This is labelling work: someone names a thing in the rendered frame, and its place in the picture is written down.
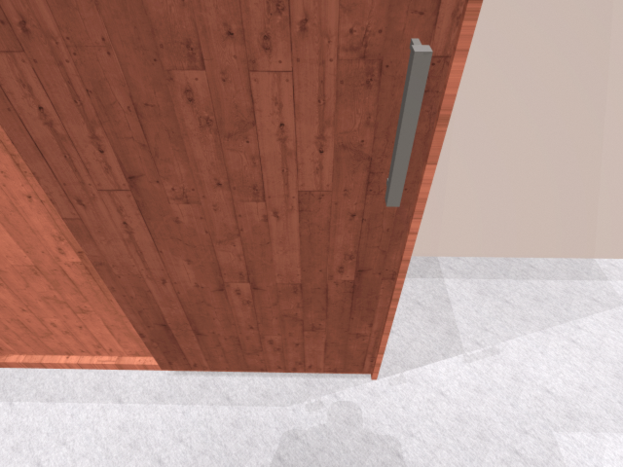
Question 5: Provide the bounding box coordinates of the handle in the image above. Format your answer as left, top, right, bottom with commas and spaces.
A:
385, 39, 433, 207

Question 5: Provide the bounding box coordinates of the wardrobe door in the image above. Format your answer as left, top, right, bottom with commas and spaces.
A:
0, 0, 465, 374
0, 126, 153, 357

